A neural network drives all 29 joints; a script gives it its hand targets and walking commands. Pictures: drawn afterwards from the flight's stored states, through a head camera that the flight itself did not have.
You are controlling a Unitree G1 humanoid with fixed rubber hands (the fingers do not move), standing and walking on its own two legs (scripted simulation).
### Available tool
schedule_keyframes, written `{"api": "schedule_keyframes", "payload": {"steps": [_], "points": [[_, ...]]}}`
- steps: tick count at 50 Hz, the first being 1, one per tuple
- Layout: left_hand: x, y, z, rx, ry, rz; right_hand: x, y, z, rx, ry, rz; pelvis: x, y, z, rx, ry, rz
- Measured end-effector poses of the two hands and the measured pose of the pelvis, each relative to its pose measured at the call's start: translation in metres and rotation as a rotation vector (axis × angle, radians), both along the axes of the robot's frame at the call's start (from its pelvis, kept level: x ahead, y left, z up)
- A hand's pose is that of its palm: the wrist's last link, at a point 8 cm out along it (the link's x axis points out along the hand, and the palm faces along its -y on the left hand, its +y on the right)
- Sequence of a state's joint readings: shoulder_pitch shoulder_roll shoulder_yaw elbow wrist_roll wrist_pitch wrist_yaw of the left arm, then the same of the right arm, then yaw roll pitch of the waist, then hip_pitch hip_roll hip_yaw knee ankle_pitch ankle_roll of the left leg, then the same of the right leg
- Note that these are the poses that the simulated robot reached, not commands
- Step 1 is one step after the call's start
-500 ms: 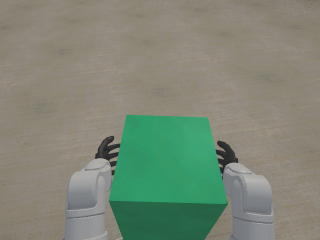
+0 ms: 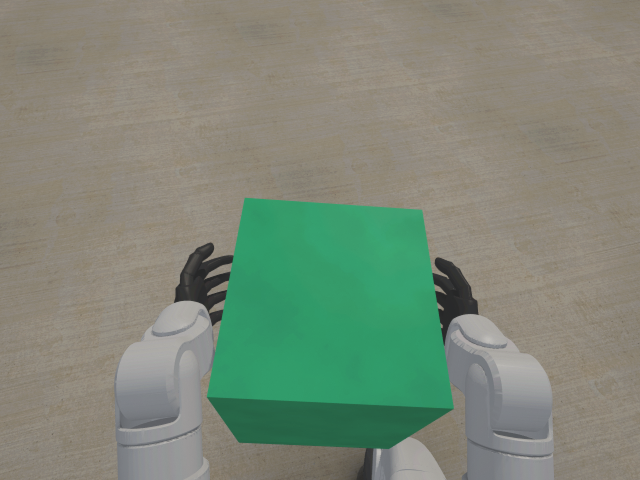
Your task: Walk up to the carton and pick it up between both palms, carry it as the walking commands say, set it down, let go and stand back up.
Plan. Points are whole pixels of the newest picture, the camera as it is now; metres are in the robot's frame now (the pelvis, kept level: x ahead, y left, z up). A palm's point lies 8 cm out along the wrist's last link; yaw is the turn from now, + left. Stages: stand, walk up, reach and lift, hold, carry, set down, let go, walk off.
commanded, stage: carry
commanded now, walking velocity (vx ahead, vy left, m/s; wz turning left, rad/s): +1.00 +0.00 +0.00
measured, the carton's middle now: (323, 335) +0.28 +0.01 +0.00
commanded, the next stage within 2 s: none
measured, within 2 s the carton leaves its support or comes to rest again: neither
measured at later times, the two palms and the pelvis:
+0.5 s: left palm (244, 51) +0.76 +0.16 +0.07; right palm (406, 64) +0.76 -0.12 +0.05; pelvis +0.49 +0.00 -0.02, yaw +2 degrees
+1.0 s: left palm out of the picture +1.11 +0.18 +0.08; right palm out of the picture +1.12 -0.11 +0.06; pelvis +0.81 +0.02 +0.00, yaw +4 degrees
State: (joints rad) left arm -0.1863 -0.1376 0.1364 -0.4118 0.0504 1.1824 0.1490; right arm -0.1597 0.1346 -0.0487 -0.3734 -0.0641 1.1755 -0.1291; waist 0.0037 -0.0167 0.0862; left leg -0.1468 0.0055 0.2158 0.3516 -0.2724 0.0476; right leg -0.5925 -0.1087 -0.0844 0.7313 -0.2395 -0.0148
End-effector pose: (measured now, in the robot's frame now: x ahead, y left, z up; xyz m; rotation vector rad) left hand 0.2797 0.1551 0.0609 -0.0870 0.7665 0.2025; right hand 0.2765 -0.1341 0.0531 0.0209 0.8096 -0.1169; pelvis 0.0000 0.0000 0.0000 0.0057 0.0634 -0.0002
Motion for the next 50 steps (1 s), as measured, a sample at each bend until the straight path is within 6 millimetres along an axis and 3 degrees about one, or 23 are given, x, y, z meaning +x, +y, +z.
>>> {"api": "schedule_keyframes", "payload": {"steps": [4, 7, 10, 14, 17, 20, 25, 30, 33, 37, 40, 44, 50], "points": [[0.085, -0.006, 0.029, 0.017, -0.118, -0.017, 0.082, -0.006, 0.025, 0.004, -0.12, -0.008, 0.088, -0.003, -0.006, -0.02, -0.001, 0.004], [0.153, -0.015, 0.038, 0.02, -0.2, -0.021, 0.15, -0.015, 0.034, 0.001, -0.2, -0.009, 0.16, -0.012, -0.022, -0.031, 0.0, 0.023], [0.214, -0.021, 0.032, 0.039, -0.163, -0.026, 0.212, -0.021, 0.025, 0.01, -0.163, -0.005, 0.224, -0.02, -0.024, -0.085, -0.012, 0.045], [0.268, -0.019, 0.011, 0.026, -0.029, 0.011, 0.279, -0.02, 0.013, -0.012, -0.032, 0.043, 0.289, -0.028, -0.013, -0.018, -0.016, 0.082], [0.306, -0.013, 0.007, 0.047, 0.018, 0.029, 0.327, -0.012, 0.007, 0.011, 0.013, 0.063, 0.336, -0.025, -0.005, -0.003, -0.03, 0.055], [0.36, -0.005, 0.01, 0.062, 0.021, 0.035, 0.38, -0.004, 0.002, 0.035, 0.015, 0.061, 0.387, -0.016, -0.004, -0.002, -0.033, 0.046], [0.479, 0.009, 0.009, 0.047, -0.053, 0.017, 0.488, 0.009, -0.002, 0.03, -0.059, 0.033, 0.495, 0.005, -0.022, 0.021, -0.025, 0.035], [0.612, 0.026, -0.012, 0.029, -0.11, -0.027, 0.606, 0.027, -0.022, 0.01, -0.111, -0.012, 0.611, 0.034, -0.054, 0.052, -0.02, 0.062], [0.661, 0.037, -0.033, -0.011, -0.024, 0.012, 0.659, 0.037, -0.035, 0.005, -0.027, -0.008, 0.64, 0.037, -0.045, 0.048, -0.001, 0.045], [0.693, 0.039, -0.057, -0.036, 0.074, 0.035, 0.703, 0.039, -0.048, -0.002, 0.074, -0.005, 0.678, 0.035, -0.026, 0.039, 0.003, 0.008], [0.717, 0.038, -0.058, -0.022, 0.106, 0.052, 0.73, 0.038, -0.054, 0.001, 0.109, 0.023, 0.708, 0.028, -0.017, 0.043, -0.006, 0.018], [0.756, 0.035, -0.032, 0.019, 0.038, 0.073, 0.775, 0.035, -0.042, 0.039, 0.04, 0.052, 0.751, 0.017, -0.011, 0.028, -0.015, 0.048], [0.833, 0.022, 0.022, 0.042, -0.11, 0.03, 0.841, 0.023, 0.006, 0.055, -0.11, 0.012, 0.815, 0.016, 0.0, 0.02, 0.046, 0.068]]}}
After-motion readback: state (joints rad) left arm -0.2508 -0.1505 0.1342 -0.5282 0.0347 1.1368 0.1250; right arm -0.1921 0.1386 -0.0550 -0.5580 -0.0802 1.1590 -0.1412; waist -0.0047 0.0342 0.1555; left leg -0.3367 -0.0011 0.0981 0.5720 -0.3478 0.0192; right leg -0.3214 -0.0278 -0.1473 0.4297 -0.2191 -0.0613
